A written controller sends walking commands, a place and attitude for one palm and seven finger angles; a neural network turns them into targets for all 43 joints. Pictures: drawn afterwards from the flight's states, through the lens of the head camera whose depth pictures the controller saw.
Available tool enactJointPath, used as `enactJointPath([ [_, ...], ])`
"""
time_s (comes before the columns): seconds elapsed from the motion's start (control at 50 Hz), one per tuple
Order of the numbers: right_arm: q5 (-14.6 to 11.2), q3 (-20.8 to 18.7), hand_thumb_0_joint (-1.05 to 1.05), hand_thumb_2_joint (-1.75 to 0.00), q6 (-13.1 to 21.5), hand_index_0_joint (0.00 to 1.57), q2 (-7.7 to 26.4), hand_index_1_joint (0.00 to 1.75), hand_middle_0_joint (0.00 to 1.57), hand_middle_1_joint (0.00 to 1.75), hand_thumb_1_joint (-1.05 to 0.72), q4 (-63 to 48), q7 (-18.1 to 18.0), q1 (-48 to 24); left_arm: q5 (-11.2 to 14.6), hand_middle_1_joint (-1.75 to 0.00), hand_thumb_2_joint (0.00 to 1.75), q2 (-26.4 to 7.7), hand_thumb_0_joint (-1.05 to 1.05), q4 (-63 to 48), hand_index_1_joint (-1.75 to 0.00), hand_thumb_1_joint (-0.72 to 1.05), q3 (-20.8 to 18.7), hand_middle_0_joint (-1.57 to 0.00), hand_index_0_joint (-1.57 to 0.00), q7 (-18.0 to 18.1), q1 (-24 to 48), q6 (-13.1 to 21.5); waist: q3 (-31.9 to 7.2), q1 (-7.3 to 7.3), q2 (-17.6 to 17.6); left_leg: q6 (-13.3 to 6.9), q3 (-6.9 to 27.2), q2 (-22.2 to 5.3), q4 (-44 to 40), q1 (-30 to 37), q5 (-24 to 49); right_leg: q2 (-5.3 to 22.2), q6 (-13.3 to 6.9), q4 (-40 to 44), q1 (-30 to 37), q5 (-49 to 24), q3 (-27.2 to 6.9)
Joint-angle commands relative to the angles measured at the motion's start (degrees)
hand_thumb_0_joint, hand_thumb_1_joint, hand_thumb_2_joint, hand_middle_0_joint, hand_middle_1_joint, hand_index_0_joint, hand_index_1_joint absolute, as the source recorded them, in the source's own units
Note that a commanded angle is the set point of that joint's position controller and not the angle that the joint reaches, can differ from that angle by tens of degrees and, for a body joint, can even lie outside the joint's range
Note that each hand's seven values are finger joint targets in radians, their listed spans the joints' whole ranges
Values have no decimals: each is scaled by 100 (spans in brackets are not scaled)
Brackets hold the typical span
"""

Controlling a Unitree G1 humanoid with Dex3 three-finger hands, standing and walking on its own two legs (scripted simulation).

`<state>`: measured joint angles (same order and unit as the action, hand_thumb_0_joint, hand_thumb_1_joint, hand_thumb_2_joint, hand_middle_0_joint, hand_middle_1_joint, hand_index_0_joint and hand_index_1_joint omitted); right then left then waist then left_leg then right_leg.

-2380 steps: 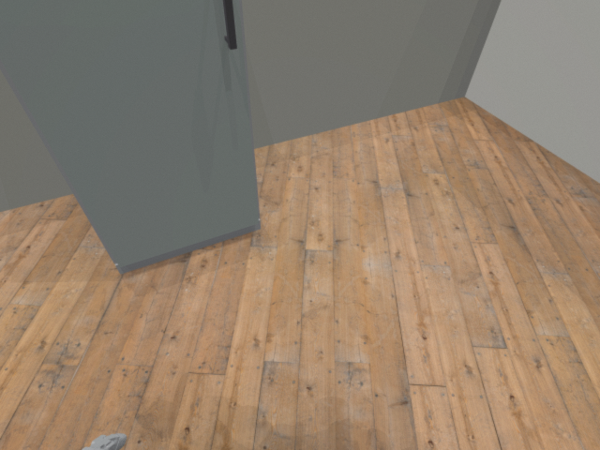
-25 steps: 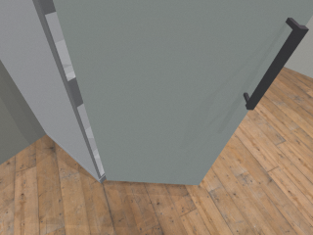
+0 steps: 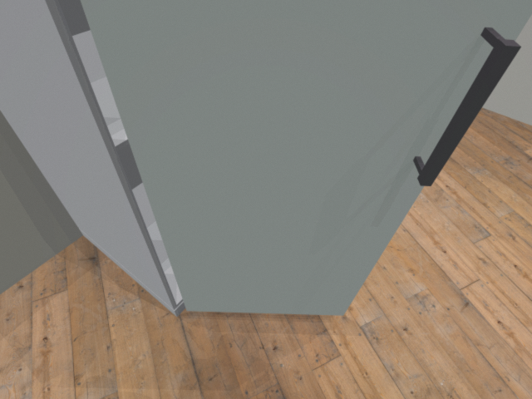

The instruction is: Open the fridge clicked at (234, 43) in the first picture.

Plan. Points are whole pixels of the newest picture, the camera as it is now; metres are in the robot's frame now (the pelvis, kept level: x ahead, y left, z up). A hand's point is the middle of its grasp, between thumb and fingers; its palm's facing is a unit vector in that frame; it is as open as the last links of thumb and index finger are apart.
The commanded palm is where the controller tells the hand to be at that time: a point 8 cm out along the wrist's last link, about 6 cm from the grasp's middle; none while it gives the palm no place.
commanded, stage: look again from close up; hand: right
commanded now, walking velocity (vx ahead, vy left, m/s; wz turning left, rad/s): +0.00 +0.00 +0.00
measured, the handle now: (453, 117) +0.49 -0.24 +0.20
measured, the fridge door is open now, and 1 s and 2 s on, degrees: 54 54 54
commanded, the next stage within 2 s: raise the hand to about handle height in 0.06 s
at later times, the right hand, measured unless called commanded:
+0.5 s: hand (427, 368) +0.18 -0.19 +0.03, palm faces -0.06 +1.00 +0.01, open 8.1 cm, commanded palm +0.12 -0.26 -0.01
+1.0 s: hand (490, 335) +0.21 -0.27 +0.07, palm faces -0.05 +1.00 -0.06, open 11.1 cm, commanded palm +0.16 -0.32 +0.09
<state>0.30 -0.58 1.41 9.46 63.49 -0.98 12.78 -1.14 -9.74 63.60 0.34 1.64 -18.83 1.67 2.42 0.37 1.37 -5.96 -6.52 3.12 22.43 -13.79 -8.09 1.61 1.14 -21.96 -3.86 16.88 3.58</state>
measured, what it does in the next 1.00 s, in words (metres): shifts its weight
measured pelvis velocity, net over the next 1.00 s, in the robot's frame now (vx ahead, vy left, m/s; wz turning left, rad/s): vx -0.01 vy -0.08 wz -0.01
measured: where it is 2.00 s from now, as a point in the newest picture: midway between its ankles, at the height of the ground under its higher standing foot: outside the picture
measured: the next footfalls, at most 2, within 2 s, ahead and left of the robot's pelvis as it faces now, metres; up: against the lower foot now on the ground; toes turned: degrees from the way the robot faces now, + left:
none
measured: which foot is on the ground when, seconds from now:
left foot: down 0.00-1.00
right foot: down 0.00-1.00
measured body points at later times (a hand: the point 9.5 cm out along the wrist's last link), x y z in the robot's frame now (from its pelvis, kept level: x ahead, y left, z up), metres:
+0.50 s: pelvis -0.02 -0.03 -0.03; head -0.02 -0.03 +0.42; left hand +0.20 +0.23 -0.05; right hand +0.18 -0.25 +0.03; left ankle +0.05 +0.05 -0.74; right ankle -0.06 -0.13 -0.74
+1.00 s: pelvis -0.01 -0.08 -0.03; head -0.01 -0.07 +0.42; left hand +0.14 +0.13 -0.11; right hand +0.21 -0.32 +0.07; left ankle +0.05 +0.05 -0.74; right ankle -0.06 -0.13 -0.74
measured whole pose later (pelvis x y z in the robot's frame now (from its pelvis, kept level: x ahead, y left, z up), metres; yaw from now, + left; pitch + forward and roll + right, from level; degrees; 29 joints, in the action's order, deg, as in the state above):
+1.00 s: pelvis -0.01 -0.08 -0.03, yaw -1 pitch +3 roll +1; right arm -17.0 -11.8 1.1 17.5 -12.0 15.1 20.1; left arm 2.7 -10.6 32.5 5.9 2.8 -17.9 13.7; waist -2.8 1.0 1.6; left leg -0.2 -4.9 -2.1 39.4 -27.5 -14.5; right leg -2.4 -4.2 -41.8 -18.8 26.0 4.6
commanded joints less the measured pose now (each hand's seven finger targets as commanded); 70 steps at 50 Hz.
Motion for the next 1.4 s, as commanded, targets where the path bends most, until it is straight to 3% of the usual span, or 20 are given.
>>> enactJointPath([
  [0.0,12,-172,0,-90,95,20,838,30,20,30,-90,-224,-81,183,7,-30,90,-497,0,-41,-30,90,-96,-20,-20,44,-605,44,105,-15,-103,287,1355,-1071,-646,622,-312,376,-262,438,-826,-241,-336],
  [0.12,9,-157,0,-90,86,20,836,30,20,30,-90,-196,-74,183,9,-30,90,-498,0,-18,-30,90,-94,-20,-20,47,-586,55,132,-36,-164,253,1286,-1077,-564,665,-243,402,-267,504,-866,-238,-369],
  [0.14,8,-159,0,-90,141,20,709,30,20,30,-90,-16,-310,869,63,-30,90,-701,0,-232,-30,90,-194,-20,-20,14,-161,70,-147,-177,-231,992,1268,-1238,-216,960,2760,496,-92,-475,-1090,112,280],
  [0.16,-1221,-855,0,-89,1397,20,2083,32,20,32,-88,-8104,-136,-3423,379,-30,90,-1560,0,-2578,-30,90,-208,-20,-20,274,686,995,-2577,278,813,485,1485,-888,74,1666,1338,-314,-278,187,-344,-912,-314],
  [0.18,-991,-1134,0,-88,1238,20,2446,33,20,33,-85,-7654,-415,-2363,398,-30,90,-1085,0,-2387,-30,90,-115,-20,-20,404,1140,1415,-1996,95,1286,331,1583,-709,117,1434,71,-283,-241,-32,-429,-801,54],
  [0.2,-967,-510,0,-87,975,21,1357,34,21,34,-83,-6887,-560,-903,327,-30,90,-1220,0,-2227,-30,90,-124,-20,-20,430,1069,1578,-1736,-29,1331,268,1045,-706,198,1268,-382,-244,-229,134,-860,-610,-119],
  [0.22,-1039,1,0,-86,559,21,66,36,21,36,-81,-5459,-524,831,410,-30,90,-820,0,-2084,-30,90,-28,-20,-20,437,876,1627,-760,-18,502,346,918,-584,-42,613,-671,-185,-224,244,-1048,-247,-285],
  [0.26,-1239,-709,0,-84,1028,21,871,39,21,39,-76,-6509,-321,31,376,-30,90,-1232,0,-2606,-30,90,-255,-20,-20,381,868,1820,-415,119,-710,522,864,-639,-80,-20,-1502,-171,-285,-185,-1519,60,-442],
  [0.34,-1549,-677,0,-80,2169,22,37,45,22,45,-67,-5341,696,2481,271,-30,90,-1123,0,-3244,-30,90,-413,-20,-20,98,1040,1864,-206,-304,-2248,607,1023,-716,543,-301,-1962,-251,-127,-1140,-2911,294,-307],
  [0.44,-1561,-966,0,-75,2765,22,659,53,22,53,-55,-6109,2156,2814,328,-30,90,-1360,0,-4238,-30,90,-520,-20,-20,-246,1526,1506,-653,-344,-604,352,1074,-791,1265,-448,-835,-451,-140,-1888,-2989,101,-32],
  [0.52,-1667,-1181,0,-71,2368,23,922,58,23,58,-46,-7885,1791,1411,327,-30,90,-1154,0,-4695,-30,90,-409,-20,-20,-34,1305,1310,-1105,-217,-135,413,842,-581,1533,-897,-1439,-399,-232,-1851,-3039,199,-130],
  [0.66,-1259,-306,0,-64,3151,24,766,69,24,69,-29,-9436,1142,-15,254,-30,90,-1154,0,-4251,-30,90,-156,-20,-20,80,677,1577,-1411,259,920,360,374,-354,2038,-1512,-647,-112,-149,-1921,-2059,-434,-718],
  [0.72,-1189,-106,0,-61,2687,25,856,74,25,74,-22,-8873,1511,-274,321,-30,90,-1236,0,-4129,-30,90,-76,-20,-20,165,771,1680,-1038,361,532,393,286,-346,1912,-1462,-805,-16,-113,-1687,-2178,-195,-975],
  [0.78,-1154,-685,0,-58,1496,25,1238,78,25,78,-15,-7487,1808,583,439,-30,90,-1251,0,-4097,-30,90,-65,-20,-20,234,900,1650,-685,6,63,363,233,-347,1675,-1001,-949,-12,-77,-1259,-2597,150,-1031],
  [0.86,-1611,-1598,0,-54,318,26,1549,84,26,84,-6,-8194,1811,662,470,-30,90,-1093,0,-4368,-30,90,8,-20,-20,261,1304,1468,-1385,-404,-449,431,85,-454,1581,-85,-287,-28,74,-977,-2443,-718,-886],
  [0.92,-1983,-2166,0,-51,283,27,1625,88,27,88,1,-9038,1494,623,422,-30,90,-938,0,-4339,-30,90,99,-20,-20,214,1260,1585,-1636,-560,-49,407,-9,-419,1612,197,283,9,258,-904,-2009,-1793,-865],
  [1.04,-1784,-1534,0,-45,899,27,1257,98,27,98,15,-9481,1344,12,383,-30,90,-1110,0,-3907,-30,90,19,-20,-20,103,776,2041,-1324,-207,511,464,54,-364,1386,-304,296,166,334,-908,-1371,-2321,-902],
  [1.1,-1627,-1354,0,-42,619,28,1403,102,28,102,22,-9030,1613,-507,438,-30,90,-1272,0,-3745,-30,90,-27,-20,-20,216,718,2112,-998,-63,469,470,103,-389,1154,-328,41,169,218,-770,-1314,-1803,-972],
  [1.22,-1770,-2523,0,-36,-61,29,2632,111,29,111,36,-8760,1954,-1515,483,-30,90,-1276,0,-3836,-30,90,56,-20,-20,449,1069,1972,-1135,-351,388,397,140,-434,827,451,54,1,63,-415,-1182,-1339,-925],
  [1.38,-2262,-2733,0,-30,-476,30,2563,120,30,120,50,-7798,2392,-2244,521,-30,90,-1239,0,-3682,-30,90,203,-20,-20,371,1191,1823,-744,-365,479,384,234,-375,520,747,946,-41,31,-308,-873,-1958,-746],
])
